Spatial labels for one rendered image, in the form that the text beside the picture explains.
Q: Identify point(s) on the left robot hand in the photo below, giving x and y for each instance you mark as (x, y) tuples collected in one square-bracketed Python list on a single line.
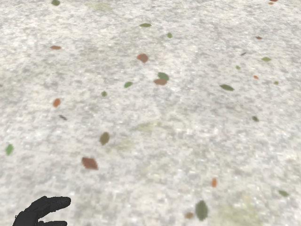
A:
[(39, 209)]

